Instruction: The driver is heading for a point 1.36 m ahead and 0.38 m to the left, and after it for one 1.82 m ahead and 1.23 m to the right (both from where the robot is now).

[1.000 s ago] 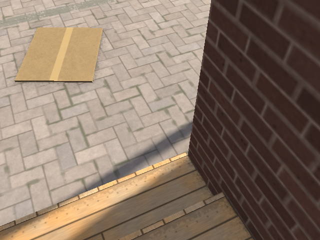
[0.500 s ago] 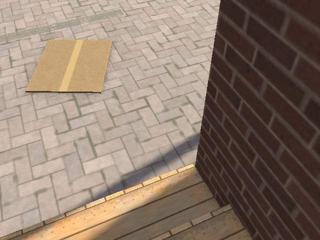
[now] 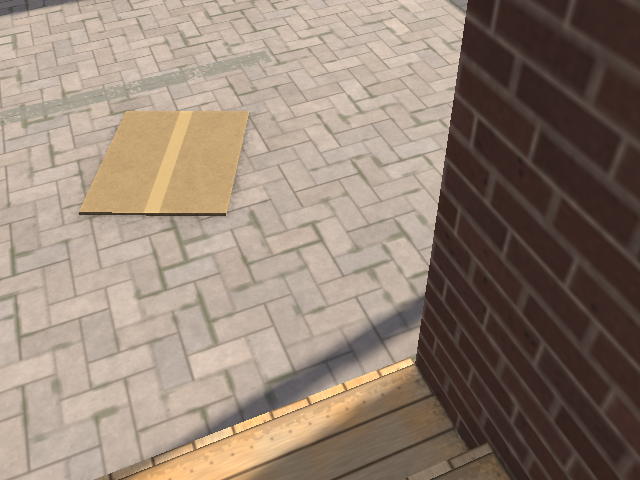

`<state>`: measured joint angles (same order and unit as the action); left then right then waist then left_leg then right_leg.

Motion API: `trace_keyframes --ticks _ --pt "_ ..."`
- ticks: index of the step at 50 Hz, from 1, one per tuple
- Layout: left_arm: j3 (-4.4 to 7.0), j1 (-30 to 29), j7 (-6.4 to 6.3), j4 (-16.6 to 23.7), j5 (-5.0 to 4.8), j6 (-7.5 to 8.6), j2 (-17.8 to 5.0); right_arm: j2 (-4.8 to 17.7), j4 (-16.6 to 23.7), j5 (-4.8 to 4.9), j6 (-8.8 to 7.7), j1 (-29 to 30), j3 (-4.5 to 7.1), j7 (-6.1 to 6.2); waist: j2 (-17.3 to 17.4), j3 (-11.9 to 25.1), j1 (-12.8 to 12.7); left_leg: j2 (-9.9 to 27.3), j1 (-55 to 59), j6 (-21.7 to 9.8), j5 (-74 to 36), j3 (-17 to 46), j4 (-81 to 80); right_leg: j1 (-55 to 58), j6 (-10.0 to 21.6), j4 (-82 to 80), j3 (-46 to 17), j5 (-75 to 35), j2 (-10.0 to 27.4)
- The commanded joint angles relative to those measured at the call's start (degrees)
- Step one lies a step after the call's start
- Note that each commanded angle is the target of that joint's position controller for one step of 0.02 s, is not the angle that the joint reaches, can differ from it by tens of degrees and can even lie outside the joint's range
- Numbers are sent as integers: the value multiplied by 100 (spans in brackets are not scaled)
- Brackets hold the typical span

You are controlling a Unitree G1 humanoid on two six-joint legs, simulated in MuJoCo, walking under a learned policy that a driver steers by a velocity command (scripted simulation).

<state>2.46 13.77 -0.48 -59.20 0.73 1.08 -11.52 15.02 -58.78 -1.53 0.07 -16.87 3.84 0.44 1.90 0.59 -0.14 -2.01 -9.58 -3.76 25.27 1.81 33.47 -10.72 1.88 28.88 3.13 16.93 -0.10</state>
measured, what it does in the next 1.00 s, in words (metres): goes down: left foot 0.14 m lower, then right foot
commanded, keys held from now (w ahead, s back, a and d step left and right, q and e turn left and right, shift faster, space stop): w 1.00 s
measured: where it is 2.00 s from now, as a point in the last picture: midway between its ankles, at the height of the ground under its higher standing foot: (279, 375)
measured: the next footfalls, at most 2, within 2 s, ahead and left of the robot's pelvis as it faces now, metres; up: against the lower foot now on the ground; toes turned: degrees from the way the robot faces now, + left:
left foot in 0.44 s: +0.33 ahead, +0.23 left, -0.14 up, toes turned +3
right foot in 0.86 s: +0.50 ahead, +0.03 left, -0.14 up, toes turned -4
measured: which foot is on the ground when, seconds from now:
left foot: up 0.00-0.42, down 0.44-0.88, up 0.90-1.00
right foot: down 0.00-0.46, up 0.48-0.84, down 0.86-1.00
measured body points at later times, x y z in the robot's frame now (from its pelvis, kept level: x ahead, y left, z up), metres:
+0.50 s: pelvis +0.23 +0.11 -0.14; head +0.25 +0.15 +0.31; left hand +0.14 +0.36 -0.30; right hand +0.42 -0.13 -0.23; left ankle +0.29 +0.23 -0.88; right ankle +0.03 -0.09 -0.66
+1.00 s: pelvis +0.46 +0.12 -0.15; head +0.47 +0.11 +0.30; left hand +0.48 +0.39 -0.29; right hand +0.50 -0.14 -0.30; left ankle +0.40 +0.25 -0.80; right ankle +0.46 +0.04 -0.87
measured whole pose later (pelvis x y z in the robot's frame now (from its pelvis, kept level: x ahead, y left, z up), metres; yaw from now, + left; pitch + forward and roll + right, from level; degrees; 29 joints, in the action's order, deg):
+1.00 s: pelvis +0.46 +0.12 -0.15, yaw -1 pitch -2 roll +0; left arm 4.3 17.2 0.3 -60.0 2.1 4.5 -12.6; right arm 13.9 -55.6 -1.7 -2.2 -17.1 3.3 0.0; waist 2.5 -1.8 -0.9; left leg -2.5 -23.4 -5.0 25.8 3.5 68.2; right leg -16.4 3.9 38.4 4.4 20.6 -1.5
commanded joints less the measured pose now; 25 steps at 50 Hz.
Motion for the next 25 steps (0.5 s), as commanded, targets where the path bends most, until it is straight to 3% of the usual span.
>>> trace_keyframes --ticks 1,2,3,5,6,8,9,10,11,12,13,14,16,17,19,20,21,22,23,24,25 --pt "305 1814 -101 -452 49 161 -1080 389 905 -149 -296 1441 12 -58 -834 -1015 -807 161 -3799 24 381 195 1794 1931 1364 -2140 -3434 1676 2195" --pt "292 1378 -116 -321 47 211 -927 377 825 -89 -330 1214 4 -108 -502 -872 -526 378 -3641 128 -60 266 1956 1813 1325 -2056 -2990 942 2047" --pt "276 995 -117 -203 79 243 -809 371 742 -45 -340 1013 -1 -170 -489 -650 -315 526 -3318 231 -336 197 1926 1686 1220 -2027 -2513 297 1850" --pt "257 714 -100 -52 99 350 -640 267 625 -130 -265 762 -40 -289 -611 -260 -141 413 -2440 355 -974 -113 2148 1096 1119 -1960 -1614 -746 1459" --pt "266 848 -86 -131 122 402 -617 285 648 -187 -216 801 -31 -344 -722 -246 -105 452 -2333 352 -1516 -63 2386 928 1083 -1840 -1352 -1165 1475" --pt "231 886 -58 -171 68 470 -518 279 783 -228 -133 948 -32 -374 -765 -354 -46 533 -2307 377 -2039 -75 2243 656 943 -1626 -1015 -1626 1386" --pt "215 974 -44 -195 72 493 -458 344 845 -173 -122 1147 17 -399 -758 -471 -108 541 -2498 401 -2671 61 1933 670 914 -1446 -871 -1367 1220" --pt "234 1333 -115 -372 50 552 -478 470 1019 -151 -118 1581 81 -408 -1011 -613 -292 805 -3304 397 -3187 592 1786 1295 909 -1288 -1213 -918 1446" --pt "255 1414 -174 -379 50 586 -534 568 1107 -135 -110 1729 121 -410 -877 -677 -341 869 -3720 402 -3300 722 1559 1567 940 -1167 -1343 -778 1533" --pt "271 1149 -238 -258 6 614 -593 541 1179 -100 -115 1796 112 -428 -690 -721 -276 908 -3430 433 -3771 702 866 1183 845 -1026 -1203 -206 1326" --pt "249 959 -296 -207 9 641 -543 377 1277 -95 -95 1909 46 -481 -686 -758 -270 948 -2906 423 -4393 673 301 716 717 -746 -1036 82 1214" --pt "200 925 -318 -158 -2 651 -443 195 1314 -34 -93 2006 -20 -547 -572 -728 -339 902 -2161 388 -4863 457 -158 89 632 -549 -861 429 1114" --pt "180 1028 -373 -85 -3 653 -460 105 1391 42 -39 2208 -59 -670 -405 -800 -540 778 -1215 317 -5271 190 -354 -758 517 -284 -770 883 1012" --pt "210 1061 -387 -90 94 591 -590 210 1395 61 -61 2342 -31 -638 -404 -976 -654 862 -1340 289 -5086 170 -382 -791 515 72 -815 1144 1073" --pt "238 1358 -388 -132 158 514 -631 234 1365 47 -99 2288 -64 -554 -370 -1080 -861 929 -1392 281 -4793 82 -1016 -376 512 830 -801 829 989" --pt "224 1474 -387 -191 148 414 -550 273 1220 49 -130 1879 -38 -518 -364 -949 -757 956 -874 280 -4659 69 -1081 -423 542 1456 -764 384 1010" --pt "238 1356 -371 -157 208 334 -632 474 878 2 -166 939 50 -445 -222 -592 -364 779 -138 278 -4242 -172 -1168 -396 561 2474 -615 -153 889" --pt "273 1237 -300 -155 187 261 -804 632 370 -96 -174 -334 149 -325 193 -56 297 369 1051 319 -3878 -700 -1152 -651 539 4026 -368 -751 556" --pt "310 1582 -257 -308 109 232 -640 928 -12 -166 -219 -1360 258 -280 1174 355 746 723 2319 199 -4637 -429 -743 -1774 352 6446 -154 1547 13" --pt "317 2435 -276 -249 -164 282 -431 1330 -10 -109 -293 -1655 246 -365 2220 1386 227 1792 4126 -63 -6644 606 1284 -3764 158 8706 -511 3631 -192" --pt "292 2036 -325 -120 -195 364 -583 1259 208 75 -212 -1893 249 -390 1953 1900 690 2319 4077 -309 -6546 1265 1046 -4602 285 9345 -703 3173 -40"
